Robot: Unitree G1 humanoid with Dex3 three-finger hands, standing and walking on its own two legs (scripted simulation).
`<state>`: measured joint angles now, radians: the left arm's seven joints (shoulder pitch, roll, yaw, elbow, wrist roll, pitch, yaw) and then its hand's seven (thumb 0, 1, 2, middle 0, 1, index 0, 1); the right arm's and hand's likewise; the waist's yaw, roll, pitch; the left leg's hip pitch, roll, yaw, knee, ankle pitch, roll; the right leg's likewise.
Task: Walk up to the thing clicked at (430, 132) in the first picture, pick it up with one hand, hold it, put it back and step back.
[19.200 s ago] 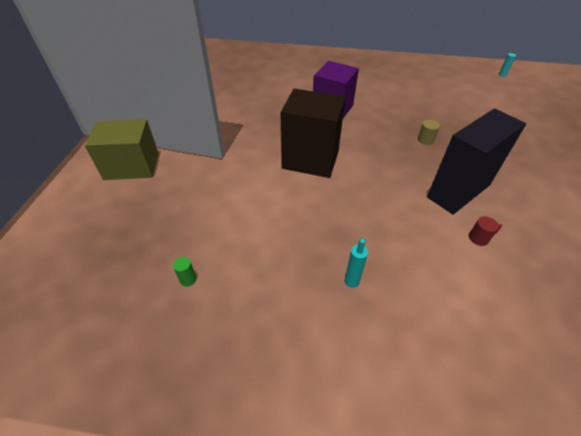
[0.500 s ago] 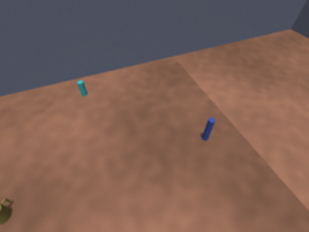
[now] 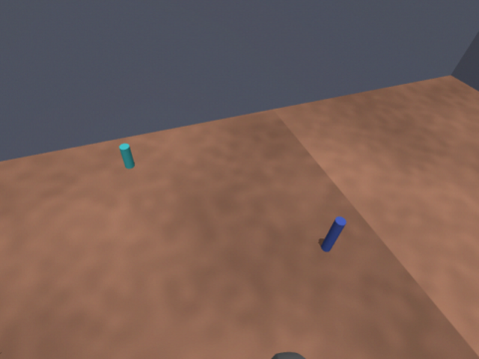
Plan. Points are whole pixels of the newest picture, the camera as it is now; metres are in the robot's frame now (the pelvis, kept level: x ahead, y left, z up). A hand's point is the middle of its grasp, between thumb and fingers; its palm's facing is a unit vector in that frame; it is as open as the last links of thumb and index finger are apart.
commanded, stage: walk up
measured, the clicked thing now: out of the picture +0.24 +0.84 -0.72
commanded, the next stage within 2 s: none
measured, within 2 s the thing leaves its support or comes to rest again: neither
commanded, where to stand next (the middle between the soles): +0.98 -0.03 m, yaw +0 degrees
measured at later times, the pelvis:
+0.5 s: pelvis +0.26 -0.06 +0.00, yaw -1 degrees
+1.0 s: pelvis +0.48 -0.02 +0.00, yaw +0 degrees
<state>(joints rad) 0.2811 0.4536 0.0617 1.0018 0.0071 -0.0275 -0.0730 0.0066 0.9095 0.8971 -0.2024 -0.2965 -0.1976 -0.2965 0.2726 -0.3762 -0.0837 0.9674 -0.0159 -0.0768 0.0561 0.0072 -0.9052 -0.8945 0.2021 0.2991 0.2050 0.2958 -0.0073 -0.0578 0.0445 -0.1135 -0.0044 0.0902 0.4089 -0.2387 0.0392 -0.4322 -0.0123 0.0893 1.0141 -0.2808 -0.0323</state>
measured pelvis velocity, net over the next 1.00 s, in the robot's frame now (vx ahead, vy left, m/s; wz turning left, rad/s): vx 0.48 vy -0.02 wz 0.00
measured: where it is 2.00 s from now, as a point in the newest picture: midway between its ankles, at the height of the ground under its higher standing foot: (234, 231)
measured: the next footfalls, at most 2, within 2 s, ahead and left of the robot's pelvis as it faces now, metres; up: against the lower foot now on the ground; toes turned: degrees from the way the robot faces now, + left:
right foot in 0.28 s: +0.33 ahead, -0.17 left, +0.00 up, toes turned -4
left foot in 0.74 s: +0.54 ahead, +0.09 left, +0.00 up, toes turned +6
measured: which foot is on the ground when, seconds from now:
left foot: down 0.00-0.32, up 0.34-0.72, down 0.74-1.00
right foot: up 0.00-0.26, down 0.28-0.78, up 0.80-1.00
